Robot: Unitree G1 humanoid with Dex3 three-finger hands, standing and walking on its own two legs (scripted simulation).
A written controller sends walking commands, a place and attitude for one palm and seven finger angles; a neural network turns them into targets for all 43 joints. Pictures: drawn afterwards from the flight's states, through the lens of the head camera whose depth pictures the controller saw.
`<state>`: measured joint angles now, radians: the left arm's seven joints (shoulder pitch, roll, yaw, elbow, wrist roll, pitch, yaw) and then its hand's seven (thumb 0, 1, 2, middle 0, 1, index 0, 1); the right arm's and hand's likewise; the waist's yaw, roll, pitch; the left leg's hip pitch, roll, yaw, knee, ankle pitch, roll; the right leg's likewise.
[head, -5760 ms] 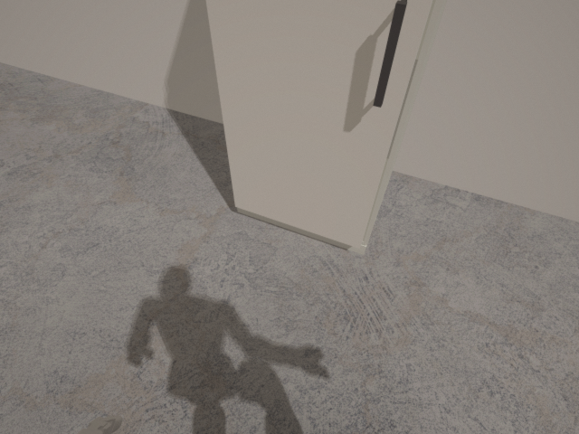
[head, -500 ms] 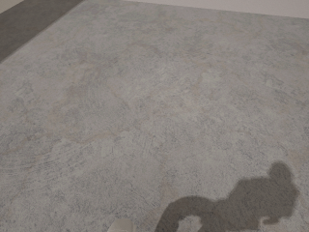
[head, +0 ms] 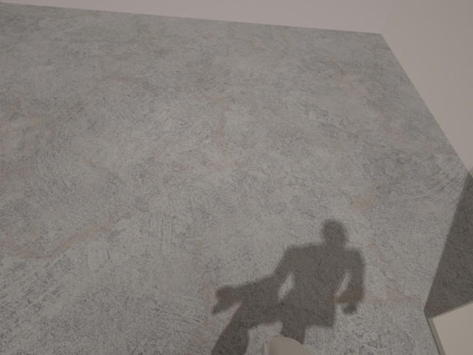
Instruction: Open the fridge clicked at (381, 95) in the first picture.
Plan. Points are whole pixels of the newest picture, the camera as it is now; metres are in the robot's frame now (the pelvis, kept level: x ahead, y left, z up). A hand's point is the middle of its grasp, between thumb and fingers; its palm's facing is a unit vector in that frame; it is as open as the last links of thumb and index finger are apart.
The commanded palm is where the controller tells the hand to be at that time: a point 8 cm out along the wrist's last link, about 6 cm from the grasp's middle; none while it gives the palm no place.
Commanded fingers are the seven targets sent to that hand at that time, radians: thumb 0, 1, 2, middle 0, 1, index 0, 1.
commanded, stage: turn to face it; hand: right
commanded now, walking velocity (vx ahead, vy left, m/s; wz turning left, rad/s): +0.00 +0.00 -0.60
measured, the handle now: out of the picture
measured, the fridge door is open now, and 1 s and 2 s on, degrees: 0 0 0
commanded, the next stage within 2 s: none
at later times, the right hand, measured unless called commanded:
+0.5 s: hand out of the picture +0.04 -0.30 -0.16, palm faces +0.32 +0.91 -0.26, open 7.4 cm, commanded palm none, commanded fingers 0.00 -0.90 -0.90 0.20 0.30 0.20 0.30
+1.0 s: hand out of the picture -0.01 -0.24 -0.15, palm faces +0.57 +0.78 -0.27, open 7.4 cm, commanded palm none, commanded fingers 0.00 -0.90 -0.90 0.20 0.30 0.20 0.30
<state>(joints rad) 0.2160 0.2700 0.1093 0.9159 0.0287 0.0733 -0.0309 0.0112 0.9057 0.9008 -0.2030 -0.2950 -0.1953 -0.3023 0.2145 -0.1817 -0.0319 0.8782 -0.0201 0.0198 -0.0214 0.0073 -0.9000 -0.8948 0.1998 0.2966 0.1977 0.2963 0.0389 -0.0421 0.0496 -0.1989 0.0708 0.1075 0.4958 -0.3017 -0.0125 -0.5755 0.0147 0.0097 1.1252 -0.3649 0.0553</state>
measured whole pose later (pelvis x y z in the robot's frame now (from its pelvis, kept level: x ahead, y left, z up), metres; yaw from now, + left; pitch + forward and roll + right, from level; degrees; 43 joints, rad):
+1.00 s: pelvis +0.03 -0.03 +0.00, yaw -37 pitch -1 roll -1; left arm 0.21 0.28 0.10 0.95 0.02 0.09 -0.03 0.01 0.91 0.90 -0.20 -0.29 -0.19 -0.30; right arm 0.21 -0.19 -0.02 0.86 -0.02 0.01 -0.02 0.01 -0.90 -0.89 0.20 0.30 0.20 0.30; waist 0.03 -0.03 0.09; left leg -0.19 0.12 0.20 0.51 -0.29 -0.01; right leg -0.47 -0.04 -0.01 1.05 -0.41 0.08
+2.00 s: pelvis +0.04 -0.05 +0.00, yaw -72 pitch -1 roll -1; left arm 0.26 0.28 0.11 0.94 0.03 0.08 -0.02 0.01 0.91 0.90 -0.20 -0.29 -0.19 -0.30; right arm 0.18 -0.19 -0.03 0.86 -0.02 0.02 -0.02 0.01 -0.90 -0.89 0.20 0.30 0.20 0.30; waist 0.06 -0.05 0.06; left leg -0.19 0.07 0.08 0.50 -0.29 0.00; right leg -0.51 0.02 0.04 1.13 -0.40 0.06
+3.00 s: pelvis -0.01 -0.14 +0.00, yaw -89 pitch +0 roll +0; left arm 0.26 0.18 0.06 1.07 0.03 0.01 -0.03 0.01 0.91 0.90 -0.20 -0.29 -0.19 -0.30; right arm 0.47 -0.09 -0.02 1.14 -0.03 -0.06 -0.01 0.01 -0.90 -0.89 0.20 0.30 0.20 0.30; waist -0.03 -0.01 0.04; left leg -0.01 0.05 0.14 0.36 -0.33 -0.02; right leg -0.45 -0.09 -0.08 0.70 -0.26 0.00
